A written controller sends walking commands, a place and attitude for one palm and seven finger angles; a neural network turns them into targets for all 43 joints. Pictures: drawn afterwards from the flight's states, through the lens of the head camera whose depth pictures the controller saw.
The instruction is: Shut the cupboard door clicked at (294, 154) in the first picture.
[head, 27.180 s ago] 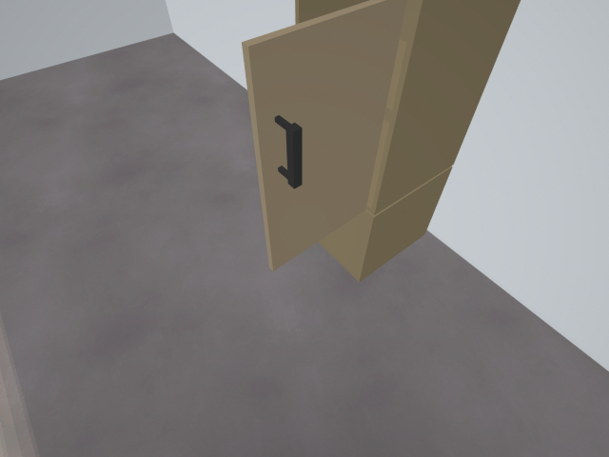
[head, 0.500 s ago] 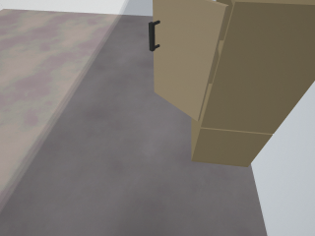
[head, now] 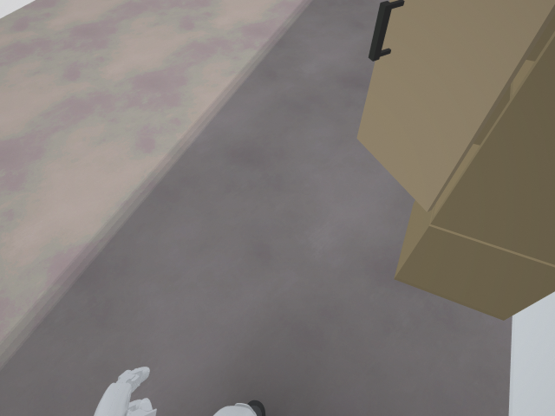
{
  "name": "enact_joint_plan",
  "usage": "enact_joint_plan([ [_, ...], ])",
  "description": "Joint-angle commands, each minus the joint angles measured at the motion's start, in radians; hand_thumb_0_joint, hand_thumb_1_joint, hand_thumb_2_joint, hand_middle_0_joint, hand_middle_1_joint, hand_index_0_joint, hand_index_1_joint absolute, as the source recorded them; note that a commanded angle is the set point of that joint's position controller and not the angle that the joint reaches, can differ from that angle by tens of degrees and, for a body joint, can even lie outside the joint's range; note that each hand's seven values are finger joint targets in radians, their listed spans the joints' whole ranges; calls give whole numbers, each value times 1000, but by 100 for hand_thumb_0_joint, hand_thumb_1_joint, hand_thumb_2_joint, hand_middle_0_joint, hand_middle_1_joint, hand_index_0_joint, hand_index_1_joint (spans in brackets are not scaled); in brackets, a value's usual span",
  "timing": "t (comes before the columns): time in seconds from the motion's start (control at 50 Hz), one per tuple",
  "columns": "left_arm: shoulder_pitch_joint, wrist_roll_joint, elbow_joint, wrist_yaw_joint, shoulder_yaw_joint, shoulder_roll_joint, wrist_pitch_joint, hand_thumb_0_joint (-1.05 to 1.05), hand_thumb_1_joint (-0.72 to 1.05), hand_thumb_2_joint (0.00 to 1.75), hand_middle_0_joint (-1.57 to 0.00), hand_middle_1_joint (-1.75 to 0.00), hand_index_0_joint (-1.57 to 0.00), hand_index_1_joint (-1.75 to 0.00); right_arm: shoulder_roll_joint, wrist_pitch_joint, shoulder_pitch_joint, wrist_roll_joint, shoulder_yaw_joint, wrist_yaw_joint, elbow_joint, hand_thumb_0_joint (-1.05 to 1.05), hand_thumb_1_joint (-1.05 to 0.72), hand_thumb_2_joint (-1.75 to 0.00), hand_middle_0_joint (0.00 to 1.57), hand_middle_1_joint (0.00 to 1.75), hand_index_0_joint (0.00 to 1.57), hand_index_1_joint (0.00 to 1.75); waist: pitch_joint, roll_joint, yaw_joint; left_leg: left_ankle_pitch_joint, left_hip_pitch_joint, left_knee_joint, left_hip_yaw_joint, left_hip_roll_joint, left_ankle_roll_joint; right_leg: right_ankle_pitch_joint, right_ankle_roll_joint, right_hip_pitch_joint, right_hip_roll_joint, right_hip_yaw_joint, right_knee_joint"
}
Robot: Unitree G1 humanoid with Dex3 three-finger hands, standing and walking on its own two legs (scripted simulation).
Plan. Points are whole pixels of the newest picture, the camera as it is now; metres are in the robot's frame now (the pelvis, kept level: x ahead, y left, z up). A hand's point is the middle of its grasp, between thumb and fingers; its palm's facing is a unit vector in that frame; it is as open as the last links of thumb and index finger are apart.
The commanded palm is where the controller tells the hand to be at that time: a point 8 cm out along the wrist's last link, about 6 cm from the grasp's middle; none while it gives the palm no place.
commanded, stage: walk to a spot facing it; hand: left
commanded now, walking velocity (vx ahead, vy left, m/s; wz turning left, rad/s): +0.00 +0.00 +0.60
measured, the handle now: (386, 30) +0.93 -0.24 +0.05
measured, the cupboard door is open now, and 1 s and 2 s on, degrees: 51 51 51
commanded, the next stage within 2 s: turn to face it in 1.90 s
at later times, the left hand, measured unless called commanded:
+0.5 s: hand out of the picture +0.03 +0.22 -0.16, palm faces +0.33 -0.91 -0.27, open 7.4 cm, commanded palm none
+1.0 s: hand out of the picture +0.06 +0.12 -0.16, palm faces +0.68 -0.70 -0.20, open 7.4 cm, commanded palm none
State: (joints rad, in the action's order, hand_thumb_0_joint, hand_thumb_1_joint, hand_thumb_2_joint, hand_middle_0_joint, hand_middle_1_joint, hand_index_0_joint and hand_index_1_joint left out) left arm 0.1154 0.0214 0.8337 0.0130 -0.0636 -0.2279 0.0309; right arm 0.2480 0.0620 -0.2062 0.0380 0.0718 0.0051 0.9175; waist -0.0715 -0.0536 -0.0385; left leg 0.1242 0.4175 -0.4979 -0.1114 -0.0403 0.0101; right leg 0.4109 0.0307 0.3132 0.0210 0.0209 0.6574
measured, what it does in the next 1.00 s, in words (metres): walks ahead, turning left: right foot, then left foot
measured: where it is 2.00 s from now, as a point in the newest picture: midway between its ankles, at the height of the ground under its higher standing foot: (204, 319)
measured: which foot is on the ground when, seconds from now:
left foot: down 0.00-0.02, up 0.04-0.30, down 0.32-0.62, up 0.64-1.00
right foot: up 0.00-0.00, down 0.02-0.32, up 0.34-0.60, down 0.62-1.00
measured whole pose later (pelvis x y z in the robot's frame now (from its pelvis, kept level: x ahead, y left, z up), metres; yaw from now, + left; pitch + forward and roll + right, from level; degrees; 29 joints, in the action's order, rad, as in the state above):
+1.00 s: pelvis +0.20 +0.02 +0.00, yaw +40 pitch +1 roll +2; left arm 0.41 0.03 0.99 0.01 -0.03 -0.13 -0.07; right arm 0.22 0.04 -0.09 0.03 0.05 0.07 0.91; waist -0.11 0.01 0.03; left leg 0.24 0.59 -0.82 0.11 0.05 0.02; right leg 0.38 0.01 -0.02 0.10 0.36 0.36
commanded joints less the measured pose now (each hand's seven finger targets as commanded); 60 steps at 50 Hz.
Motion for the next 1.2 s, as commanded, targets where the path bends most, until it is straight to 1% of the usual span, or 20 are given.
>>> enact_joint_plan([
  [0.0, 199, 28, -44, 24, -67, -266, -17, 0, 90, 90, -20, -30, -20, -30, 54, -10, 47, -17, 42, 3, -124, 0, -90, -90, 20, 30, 20, 30, 67, 325, 91, 395, 272, -398, 59, -89, -72, 162, -189, -197, 436, -460, -517],
  [0.08, 3, 13, -76, 27, -30, -150, -38, 0, 90, 90, -20, -30, -20, -30, 73, -7, 18, -12, 35, 20, -110, 0, -90, -90, 20, 30, 20, 30, 19, 261, -15, 301, 216, -726, 68, 56, -65, -418, -176, -91, 311, -108, -314],
  [0.22, 200, 14, -14, 23, -52, -237, -33, 0, 90, 90, -20, -30, -20, -30, 46, -21, 118, -26, -2, 30, -149, 0, -90, -90, 20, 30, 20, 30, 89, 271, 72, 272, 10, -187, 225, 22, -49, -857, -117, -288, 308, 34, -120],
  [0.26, 194, 3, -18, 16, -53, -228, -34, 0, 90, 90, -20, -30, -20, -30, 84, -32, 24, -18, 3, 26, -126, 0, -90, -90, 20, 30, 20, 30, 152, 217, 19, 113, -204, 8, 221, 11, -22, -742, -59, -213, 284, 88, 12],
  [0.3, 174, -5, -81, -2, -21, -120, -34, 0, 90, 90, -20, -30, -20, -30, 278, -46, -143, -4, 50, 16, -96, 0, -90, -90, 20, 30, 20, 30, 258, -261, -62, -351, -601, 66, -321, 416, 198, 242, 49, 285, 83, 151, 436],
  [0.32, 78, 5, -128, -2, -14, -124, -27, 0, 90, 90, -20, -30, -20, -30, 295, -41, -208, -7, 52, 5, -70, 0, -90, -90, 20, 30, 20, 30, 226, -144, -102, -227, -562, 100, -369, 479, 265, 285, 32, 371, 89, 45, 501],
  [0.48, 41, 5, -69, -38, -23, -92, -30, 0, 90, 90, -20, -30, -20, -30, 196, -69, -31, -2, 24, -11, -92, 0, -90, -90, 20, 30, 20, 30, 70, -110, 2, 281, -215, 207, -190, 228, 159, -3, 31, 185, 50, 32, 175],
  [0.56, 222, 10, -18, -41, -39, -116, -45, 0, 90, 90, -20, -30, -20, -30, 176, -59, 44, -8, 26, -5, -97, 0, -90, -90, 20, 30, 20, 30, 56, -43, 98, 469, 75, 87, -156, 147, 113, -110, 32, -218, -17, 83, -88],
  [0.58, 325, 17, 3, -31, -56, -169, -59, 0, 90, 90, -20, -30, -20, -30, 123, -62, 59, -16, 17, -3, -111, 0, -90, -90, 20, 30, 20, 30, 70, 120, 153, 507, 240, -114, -69, 48, 67, 51, 9, -397, 88, -51, -248],
  [0.6, 398, 29, 7, -13, -74, -278, -69, 0, 90, 90, -20, -30, -20, -30, 39, -68, 59, -28, 0, 4, -141, 0, -90, -90, 20, 30, 20, 30, 107, 461, 194, 538, 392, -493, 84, -70, 5, 351, -95, -464, 414, -500, -477],
  [0.62, 361, 13, -1, -4, -65, -263, -66, 0, 90, 90, -20, -30, -20, -30, 95, -65, 74, -10, 15, 9, -144, 0, -90, -90, 20, 30, 20, 30, 46, 374, 155, 483, 389, -698, 15, 13, 9, 468, -147, -305, 482, -616, -552],
  [0.64, 282, 13, -12, 2, -59, -223, -74, 0, 90, 90, -20, -30, -20, -30, 81, -69, 73, -5, 19, 13, -129, 0, -90, -90, 20, 30, 20, 30, -1, 303, 110, 376, 395, -790, -2, 54, 8, 469, -160, -214, 471, -601, -556],
  [0.68, 178, 10, -17, 0, -33, -129, -92, 0, 90, 90, -20, -30, -20, -30, 51, -61, 39, -2, 15, 30, -80, 0, -90, -90, 20, 30, 20, 30, -17, 188, 39, 183, 319, -794, 31, 104, -13, 141, -108, -137, 364, -238, -504],
  [0.74, 241, 9, 22, 1, -25, -79, -111, 0, 90, 90, -20, -30, -20, -30, 7, -54, 29, -10, 3, 42, -56, 0, -90, -90, 20, 30, 20, 30, 22, 206, 41, 127, 290, -699, 111, 103, -29, -382, -95, -244, 293, 30, -422],
  [0.92, 379, 11, 111, 10, -16, -87, -117, 0, 90, 90, -20, -30, -20, -30, -23, -59, 232, -10, -27, 64, -123, 0, -90, -90, 20, 30, 20, 30, -25, 196, 87, 109, 285, -319, 223, 97, 16, -765, -100, -419, 334, 195, -377],
  [1.02, 325, 5, 107, 5, -26, -155, -112, 0, 90, 90, -20, -30, -20, -30, 28, -75, 67, -6, -16, 46, -95, 0, -90, -90, 20, 30, 20, 30, 71, 206, -13, 195, -46, -183, 319, -13, 92, -1093, -92, -383, 346, 285, -118],
  [1.06, 298, -7, 81, -8, -25, -149, -106, 0, 90, 90, -20, -30, -20, -30, 141, -80, -187, 8, 15, 26, -41, 0, -90, -90, 20, 30, 20, 30, 225, 88, -146, 113, -525, -50, 147, 82, 164, -715, -38, -56, 283, 300, 331],
  [1.08, 285, -18, 27, -25, -18, -86, -101, 0, 90, 90, -20, -30, -20, -30, 274, -85, -264, 11, 48, 13, -27, 0, -90, -90, 20, 30, 20, 30, 291, -152, -141, -31, -714, 54, -396, 416, 312, 119, 13, 292, 100, 236, 691],
  [1.1, 133, -15, -49, -16, -6, -107, -92, 0, 90, 90, -20, -30, -20, -30, 306, -81, -309, -15, 48, -2, -18, 0, -90, -90, 20, 30, 20, 30, 239, 32, -157, -114, -661, 146, -525, 499, 355, 159, 2, 410, 88, 68, 786],
  [1.18, 219, 15, 34, -22, -23, -49, -62, 0, 90, 90, -20, -30, -20, -30, 121, -113, -31, -11, -6, -16, -70, 0, -90, -90, 20, 30, 20, 30, 35, -37, 13, 219, -175, 273, -195, 313, 197, -67, 6, 296, 160, -24, 619],
])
